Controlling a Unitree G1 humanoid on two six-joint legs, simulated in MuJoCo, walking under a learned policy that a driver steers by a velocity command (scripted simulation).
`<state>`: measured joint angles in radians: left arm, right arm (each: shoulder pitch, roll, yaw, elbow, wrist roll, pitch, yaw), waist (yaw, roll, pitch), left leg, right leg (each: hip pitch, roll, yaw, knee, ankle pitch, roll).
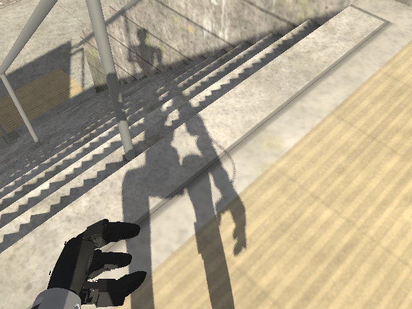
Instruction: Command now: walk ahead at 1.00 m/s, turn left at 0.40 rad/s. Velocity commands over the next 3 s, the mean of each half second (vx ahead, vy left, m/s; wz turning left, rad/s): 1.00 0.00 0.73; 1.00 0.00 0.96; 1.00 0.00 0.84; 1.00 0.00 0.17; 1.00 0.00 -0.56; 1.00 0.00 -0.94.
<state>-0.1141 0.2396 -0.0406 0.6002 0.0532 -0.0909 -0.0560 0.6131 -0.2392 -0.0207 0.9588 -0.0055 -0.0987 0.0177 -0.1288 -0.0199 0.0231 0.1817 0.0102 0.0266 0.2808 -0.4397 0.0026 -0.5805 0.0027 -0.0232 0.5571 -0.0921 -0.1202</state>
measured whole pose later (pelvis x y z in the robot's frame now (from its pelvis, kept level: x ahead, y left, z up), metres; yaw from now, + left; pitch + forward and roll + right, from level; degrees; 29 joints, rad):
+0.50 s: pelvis +0.45 +0.06 -0.02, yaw +24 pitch +0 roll -1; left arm 0.41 0.25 0.03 0.88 0.03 -0.06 0.02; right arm 0.13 -0.30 -0.05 0.71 -0.01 -0.02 0.05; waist -0.01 0.03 0.05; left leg -0.55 -0.10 0.15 0.75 -0.24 0.22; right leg 0.04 -0.04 -0.20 1.09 -0.38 0.03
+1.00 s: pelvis +0.85 +0.22 -0.01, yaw +51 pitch +1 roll -2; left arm 0.37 0.32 0.05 0.73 0.02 -0.11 0.00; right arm 0.20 -0.37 -0.09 0.62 -0.05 0.06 -0.01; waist 0.01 0.03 -0.02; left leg -0.60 -0.07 -0.07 1.41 -0.24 0.10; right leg -0.36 -0.02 -0.08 0.81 -0.46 0.01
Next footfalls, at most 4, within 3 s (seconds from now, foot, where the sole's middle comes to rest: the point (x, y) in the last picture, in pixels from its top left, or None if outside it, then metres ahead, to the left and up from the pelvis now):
0.46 left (150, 269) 0.59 0.13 -0.75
0.86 right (141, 175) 0.96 0.15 -0.75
1.32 left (73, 209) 0.97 0.46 -0.96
1.68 right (57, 185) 1.25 0.61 -1.16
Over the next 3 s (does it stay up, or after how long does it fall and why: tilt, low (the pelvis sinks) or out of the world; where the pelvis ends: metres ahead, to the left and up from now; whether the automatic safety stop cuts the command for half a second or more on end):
stays up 1.42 1.48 -1.04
